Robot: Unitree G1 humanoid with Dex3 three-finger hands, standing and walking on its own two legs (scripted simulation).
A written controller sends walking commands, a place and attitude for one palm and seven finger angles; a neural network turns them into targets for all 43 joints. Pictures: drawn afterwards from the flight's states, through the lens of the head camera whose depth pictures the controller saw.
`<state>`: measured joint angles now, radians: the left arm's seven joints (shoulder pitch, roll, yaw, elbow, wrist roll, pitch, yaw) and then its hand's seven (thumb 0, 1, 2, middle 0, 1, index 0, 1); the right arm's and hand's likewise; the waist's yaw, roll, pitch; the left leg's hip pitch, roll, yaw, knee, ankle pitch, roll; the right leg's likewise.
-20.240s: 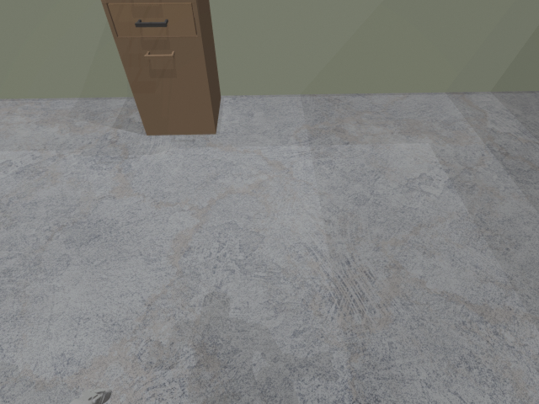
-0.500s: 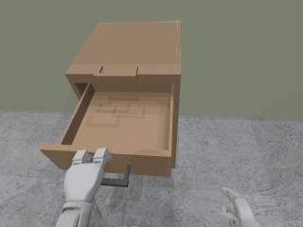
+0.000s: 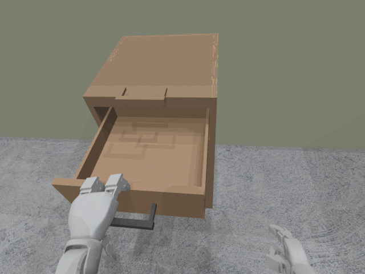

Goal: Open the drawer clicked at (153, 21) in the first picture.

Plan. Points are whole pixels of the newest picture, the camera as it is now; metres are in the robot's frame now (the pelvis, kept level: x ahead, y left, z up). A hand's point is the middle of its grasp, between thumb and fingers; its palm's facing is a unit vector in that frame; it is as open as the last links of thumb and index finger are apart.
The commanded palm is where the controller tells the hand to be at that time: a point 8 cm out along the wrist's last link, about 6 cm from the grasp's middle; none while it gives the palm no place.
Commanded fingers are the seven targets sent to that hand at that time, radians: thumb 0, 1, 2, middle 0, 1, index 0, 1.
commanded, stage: lift the hand off the handle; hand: left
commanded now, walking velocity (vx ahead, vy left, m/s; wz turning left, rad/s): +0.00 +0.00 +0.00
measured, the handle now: (127, 214) +0.27 +0.19 -0.07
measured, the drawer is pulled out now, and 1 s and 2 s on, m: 0.30 0.30 0.30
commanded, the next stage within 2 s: draw the hand back to the body in 0.62 s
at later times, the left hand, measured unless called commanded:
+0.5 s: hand (96, 211) +0.22 +0.20 +0.06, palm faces +0.06 -0.16 -0.98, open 13.8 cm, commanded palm +0.20 +0.20 +0.12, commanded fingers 0.00 -0.50 0.30 -0.30 -1.20 -0.30 -1.20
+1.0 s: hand (79, 209) +0.22 +0.23 +0.08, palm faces +0.08 -0.17 -0.98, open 13.8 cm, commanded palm +0.19 +0.22 +0.14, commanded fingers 0.00 -0.50 0.30 -0.30 -1.20 -0.30 -1.20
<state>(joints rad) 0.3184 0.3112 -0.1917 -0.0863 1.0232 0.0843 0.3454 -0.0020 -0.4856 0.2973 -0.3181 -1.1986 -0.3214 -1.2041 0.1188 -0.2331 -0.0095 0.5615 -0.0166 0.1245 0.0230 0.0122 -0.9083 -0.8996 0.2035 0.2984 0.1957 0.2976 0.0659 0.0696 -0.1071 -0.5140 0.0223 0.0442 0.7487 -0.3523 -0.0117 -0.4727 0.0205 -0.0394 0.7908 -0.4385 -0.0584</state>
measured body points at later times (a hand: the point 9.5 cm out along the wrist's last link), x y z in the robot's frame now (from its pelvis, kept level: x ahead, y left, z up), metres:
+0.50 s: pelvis +0.01 +0.01 +0.01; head +0.02 -0.03 +0.46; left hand +0.21 +0.21 +0.11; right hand +0.23 -0.19 -0.09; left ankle +0.01 +0.13 -0.71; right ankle -0.02 -0.08 -0.71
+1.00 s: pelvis +0.01 +0.02 +0.01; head +0.02 -0.02 +0.46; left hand +0.21 +0.23 +0.14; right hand +0.23 -0.18 -0.08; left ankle +0.01 +0.13 -0.71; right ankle -0.02 -0.08 -0.71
